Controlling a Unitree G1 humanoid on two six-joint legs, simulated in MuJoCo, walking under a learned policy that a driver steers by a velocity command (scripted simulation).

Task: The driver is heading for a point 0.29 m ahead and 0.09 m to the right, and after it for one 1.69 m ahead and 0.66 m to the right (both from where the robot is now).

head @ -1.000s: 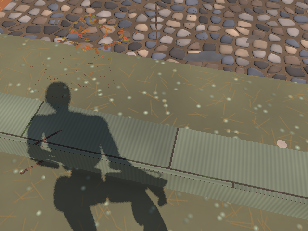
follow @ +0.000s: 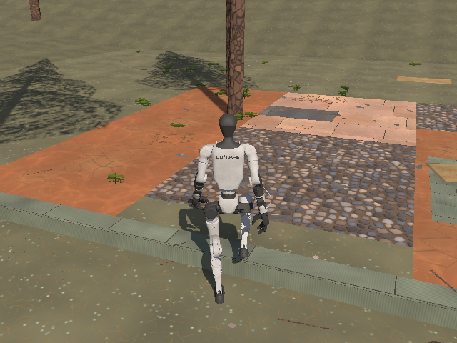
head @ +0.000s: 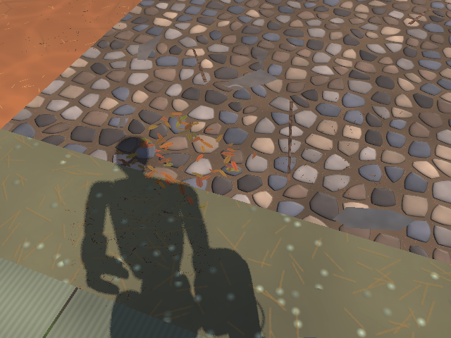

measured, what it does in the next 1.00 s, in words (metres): climbs, turning right: right foot 0.14 m higher, then left foot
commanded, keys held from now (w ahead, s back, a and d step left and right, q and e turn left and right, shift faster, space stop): w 0.10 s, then e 0.84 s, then no key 0.06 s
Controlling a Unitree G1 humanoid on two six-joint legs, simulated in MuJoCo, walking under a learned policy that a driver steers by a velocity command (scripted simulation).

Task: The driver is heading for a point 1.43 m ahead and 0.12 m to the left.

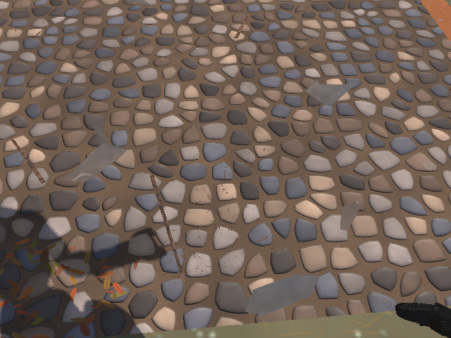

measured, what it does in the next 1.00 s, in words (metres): steps on the spot: right foot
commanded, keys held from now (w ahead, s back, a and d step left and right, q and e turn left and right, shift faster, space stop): no key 0.98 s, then w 0.02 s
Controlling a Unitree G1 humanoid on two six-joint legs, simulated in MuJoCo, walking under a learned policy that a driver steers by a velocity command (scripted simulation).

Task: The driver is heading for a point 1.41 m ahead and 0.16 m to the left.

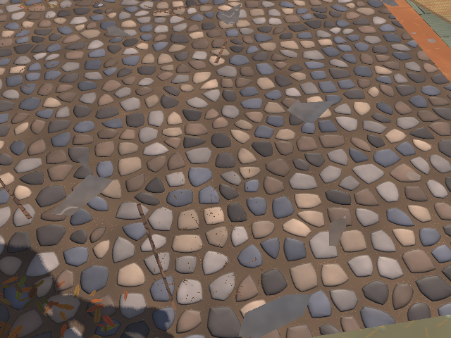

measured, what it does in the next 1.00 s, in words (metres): walks ahead: right foot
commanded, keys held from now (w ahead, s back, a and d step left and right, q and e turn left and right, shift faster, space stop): w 1.00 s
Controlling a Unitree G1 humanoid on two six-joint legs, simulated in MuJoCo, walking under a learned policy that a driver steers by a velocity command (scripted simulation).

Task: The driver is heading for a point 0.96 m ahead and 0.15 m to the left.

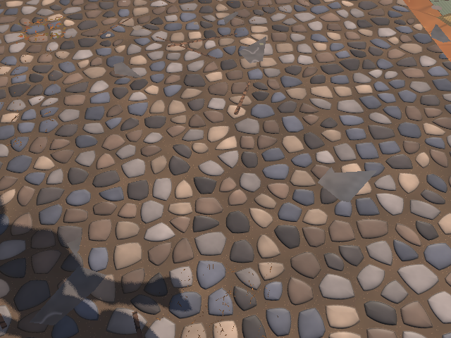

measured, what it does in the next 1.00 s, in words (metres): walks ahead: left foot, then right foot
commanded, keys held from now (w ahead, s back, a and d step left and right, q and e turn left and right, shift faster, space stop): w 1.00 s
